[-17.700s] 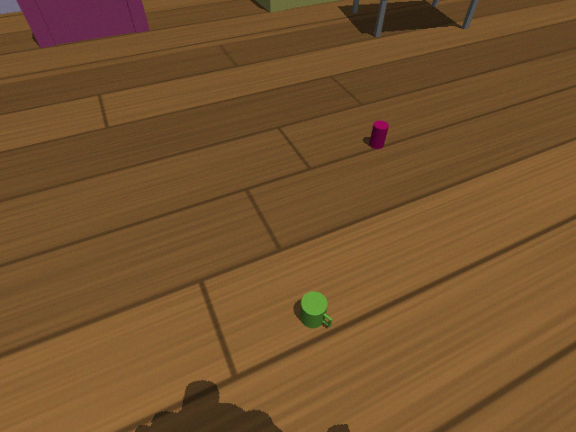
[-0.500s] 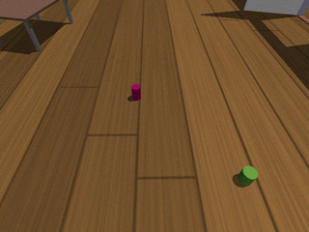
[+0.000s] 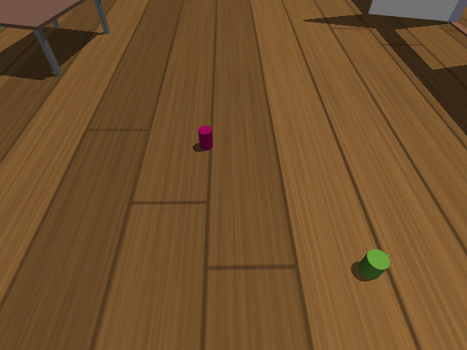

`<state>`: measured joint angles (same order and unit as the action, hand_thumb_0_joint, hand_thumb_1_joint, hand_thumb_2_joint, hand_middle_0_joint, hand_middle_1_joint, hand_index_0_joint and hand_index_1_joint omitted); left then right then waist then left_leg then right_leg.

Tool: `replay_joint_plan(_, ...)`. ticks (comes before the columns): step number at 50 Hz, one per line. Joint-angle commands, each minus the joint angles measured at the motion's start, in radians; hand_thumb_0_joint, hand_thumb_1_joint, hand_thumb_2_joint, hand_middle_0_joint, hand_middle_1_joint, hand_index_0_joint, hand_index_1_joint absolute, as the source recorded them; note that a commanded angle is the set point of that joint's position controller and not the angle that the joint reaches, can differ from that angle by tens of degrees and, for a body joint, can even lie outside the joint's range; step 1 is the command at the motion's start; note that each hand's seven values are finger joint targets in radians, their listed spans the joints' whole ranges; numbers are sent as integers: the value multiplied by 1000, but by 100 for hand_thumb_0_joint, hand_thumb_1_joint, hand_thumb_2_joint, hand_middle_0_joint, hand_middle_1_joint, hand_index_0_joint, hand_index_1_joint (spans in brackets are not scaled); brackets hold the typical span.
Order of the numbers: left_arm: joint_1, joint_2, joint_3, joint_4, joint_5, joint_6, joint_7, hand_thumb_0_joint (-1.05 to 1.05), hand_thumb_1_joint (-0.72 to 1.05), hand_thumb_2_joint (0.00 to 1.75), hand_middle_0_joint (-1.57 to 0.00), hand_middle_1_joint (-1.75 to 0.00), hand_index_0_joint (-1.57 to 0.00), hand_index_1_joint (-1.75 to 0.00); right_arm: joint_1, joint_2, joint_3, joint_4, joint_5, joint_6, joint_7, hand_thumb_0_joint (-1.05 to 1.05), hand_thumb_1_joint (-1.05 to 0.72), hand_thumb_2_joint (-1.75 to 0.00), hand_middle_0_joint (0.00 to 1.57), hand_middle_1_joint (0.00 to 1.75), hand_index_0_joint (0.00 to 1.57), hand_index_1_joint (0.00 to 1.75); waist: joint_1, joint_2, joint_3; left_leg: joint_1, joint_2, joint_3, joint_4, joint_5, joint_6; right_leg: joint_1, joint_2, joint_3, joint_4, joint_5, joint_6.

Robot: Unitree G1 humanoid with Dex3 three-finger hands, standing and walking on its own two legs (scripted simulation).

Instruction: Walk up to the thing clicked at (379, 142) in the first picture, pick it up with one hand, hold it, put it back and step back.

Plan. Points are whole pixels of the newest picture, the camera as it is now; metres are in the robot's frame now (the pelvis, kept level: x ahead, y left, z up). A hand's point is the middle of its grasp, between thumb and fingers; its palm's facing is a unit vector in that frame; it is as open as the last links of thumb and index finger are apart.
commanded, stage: stand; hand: left
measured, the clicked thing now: (205, 138) +1.42 +0.14 -0.72
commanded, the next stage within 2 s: walk up in 0.42 s
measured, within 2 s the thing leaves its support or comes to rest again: neither
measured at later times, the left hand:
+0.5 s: hand out of the picture +0.07 +0.26 -0.16, palm faces -0.06 -0.94 -0.34, open 7.4 cm
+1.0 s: hand (123, 341) +0.19 +0.21 -0.14, palm faces +0.00 -0.92 -0.40, open 7.4 cm
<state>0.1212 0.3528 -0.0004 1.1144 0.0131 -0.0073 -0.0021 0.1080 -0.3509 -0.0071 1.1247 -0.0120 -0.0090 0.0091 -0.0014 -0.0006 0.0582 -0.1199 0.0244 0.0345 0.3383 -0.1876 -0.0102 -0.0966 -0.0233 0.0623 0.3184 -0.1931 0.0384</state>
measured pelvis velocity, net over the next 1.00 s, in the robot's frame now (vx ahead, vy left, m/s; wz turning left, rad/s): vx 0.16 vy -0.07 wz -0.03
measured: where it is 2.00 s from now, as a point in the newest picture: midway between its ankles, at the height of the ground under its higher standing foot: (243, 262)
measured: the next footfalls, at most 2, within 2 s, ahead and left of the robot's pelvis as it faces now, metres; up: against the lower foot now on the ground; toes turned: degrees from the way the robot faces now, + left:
right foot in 0.70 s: +0.15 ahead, -0.18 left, +0.00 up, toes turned -8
left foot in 1.14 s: +0.41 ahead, +0.09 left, +0.00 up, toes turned +5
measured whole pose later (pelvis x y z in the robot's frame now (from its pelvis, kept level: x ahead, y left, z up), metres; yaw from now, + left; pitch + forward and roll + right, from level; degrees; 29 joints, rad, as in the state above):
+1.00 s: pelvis +0.16 -0.07 -0.01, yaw -2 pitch -3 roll -1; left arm 0.32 0.39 0.07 0.95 0.02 -0.08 -0.05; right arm 0.24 -0.43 -0.08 0.96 -0.03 -0.02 0.10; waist 0.04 0.06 0.05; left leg -0.52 0.07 -0.07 0.82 -0.21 -0.02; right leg -0.04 0.00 -0.11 0.36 -0.28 -0.03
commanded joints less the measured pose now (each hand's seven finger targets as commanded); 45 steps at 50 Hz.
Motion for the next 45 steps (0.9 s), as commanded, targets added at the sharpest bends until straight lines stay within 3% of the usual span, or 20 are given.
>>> replay_joint_plan(1,-27,211,37,-54,-2,-23,15,0,90,90,-20,-30,-20,-30,-38,-216,-45,-63,5,-19,-12,0,-90,-90,20,30,20,30,-4,-8,-91,65,117,-92,-39,178,33,-25,-100,48,-37,192,-51)
replay_joint_plan(11,-18,212,37,-55,1,-21,14,0,90,90,-20,-30,-20,-30,-39,-218,-48,-64,4,-15,-10,0,-90,-90,20,30,20,30,-3,-5,-70,48,113,-93,-56,86,37,-42,-97,49,-53,124,-50)
replay_joint_plan(20,-14,212,36,-57,-2,-23,14,0,90,90,-20,-30,-20,-30,-27,-214,-48,-62,4,-19,-11,0,-90,-90,20,30,20,30,-3,1,-95,56,114,-91,-47,156,36,-18,-101,51,-39,180,-50)
replay_joint_plan(21,11,302,93,-124,19,-34,-17,0,90,90,-20,-30,-20,-30,47,-316,-116,-116,-13,-39,13,0,-90,-90,20,30,20,30,-25,21,-203,133,105,-117,-3,-381,103,-64,-33,27,79,-295,-89)
replay_joint_plan(22,-30,288,94,-126,28,-30,-28,0,90,90,-20,-30,-20,-30,97,-342,-135,-90,-21,-44,20,0,-90,-90,20,30,20,30,-57,85,-132,184,163,-198,-78,-594,140,-273,-7,-21,183,-408,-83)
replay_joint_plan(23,-101,262,93,-160,31,-26,-40,0,90,90,-20,-30,-20,-30,127,-365,-156,-95,-22,-45,22,0,-90,-90,20,30,20,30,-95,175,-21,196,280,-338,-194,-668,197,-468,24,-90,379,-322,-61)
replay_joint_plan(24,-135,266,98,-187,37,-27,-43,0,90,90,-20,-30,-20,-30,143,-376,-165,-114,-24,-49,24,0,-90,-90,20,30,20,30,-104,162,70,146,389,-442,-240,-618,253,-584,-22,-27,505,-322,-55)
replay_joint_plan(25,-118,266,99,-191,33,-36,-49,0,90,90,-20,-30,-20,-30,141,-361,-162,-127,-22,-57,25,0,-90,-90,20,30,20,30,-82,95,79,124,398,-437,-236,-551,269,-583,-55,10,522,-294,-56)
replay_joint_plan(26,-87,265,99,-184,27,-41,-58,0,90,90,-20,-30,-20,-30,119,-334,-154,-142,-19,-63,25,0,-90,-90,20,30,20,30,-57,65,58,117,358,-373,-229,-499,253,-559,-68,23,531,-262,-58)
replay_joint_plan(29,8,257,105,-185,14,-44,-85,0,90,90,-20,-30,-20,-30,11,-342,-155,-207,-27,-63,36,0,-90,-90,20,30,20,30,-1,194,23,22,299,-213,-219,-430,212,-378,-80,-42,394,-222,-47)
replay_joint_plan(31,43,257,116,-176,17,-46,-90,0,90,90,-20,-30,-20,-30,-17,-323,-153,-226,-36,-56,43,0,-90,-90,20,30,20,30,17,198,7,-88,230,-106,-155,-388,182,-206,-47,-97,305,-150,-43)
replay_joint_plan(33,166,256,127,-140,19,-49,-83,0,90,90,-20,-30,-20,-30,-57,-311,-150,-242,-34,-47,45,0,-90,-90,20,30,20,30,88,139,-12,-236,179,-25,0,-456,157,19,-11,-167,208,-22,-46)
replay_joint_plan(34,272,287,145,-103,22,-56,-69,0,90,90,-20,-30,-20,-30,-48,-269,-136,-250,-35,-40,44,0,-90,-90,20,30,20,30,132,10,-56,-377,128,14,197,-491,130,212,13,-153,207,-62,-50)
replay_joint_plan(35,396,357,171,-83,30,-64,-50,0,90,90,-20,-30,-20,-30,-31,-196,-108,-265,-38,-38,45,0,-90,-90,20,30,20,30,195,-271,-83,-558,15,108,548,-527,100,341,-66,5,70,-326,-83)
replay_joint_plan(36,413,443,185,-125,38,-75,-35,0,90,90,-20,-30,-20,-30,-35,-166,-88,-296,-18,-34,47,0,-90,-90,20,30,20,30,205,-348,-56,-677,-90,-53,823,-457,56,209,-334,548,-198,-761,-162)
replay_joint_plan(37,256,463,168,-177,24,-78,-34,0,90,90,-20,-30,-20,-30,-29,-253,-113,-288,-13,-29,43,0,-90,-90,20,30,20,30,123,-176,37,-610,-11,-197,842,-344,45,10,-438,703,-295,-874,-242)
replay_joint_plan(38,133,438,160,-218,14,-81,-34,0,90,90,-20,-30,-20,-30,25,-304,-126,-253,-1,-34,44,0,-90,-90,20,30,20,30,56,-94,80,-593,32,-213,828,-261,47,-37,-405,577,-261,-774,-255)
replay_joint_plan(39,88,386,151,-224,7,-87,-32,0,90,90,-20,-30,-20,-30,77,-307,-127,-223,4,-37,48,0,-90,-90,20,30,20,30,22,-85,90,-556,48,-202,801,-185,38,-49,-319,416,-233,-626,-218)
replay_joint_plan(41,78,341,138,-231,0,-91,-28,0,90,90,-20,-30,-20,-30,159,-291,-122,-185,6,-37,53,0,-90,-90,20,30,20,30,-4,-125,44,-450,52,-180,710,-106,22,-81,-250,222,-200,-424,-186)
replay_joint_plan(45,96,344,145,-253,4,-107,-25,0,90,90,-20,-30,-20,-30,127,-275,-128,-222,-7,-29,77,0,-90,-90,20,30,20,30,7,-118,86,-464,67,-169,571,-46,-10,-101,-265,120,-224,-372,-234)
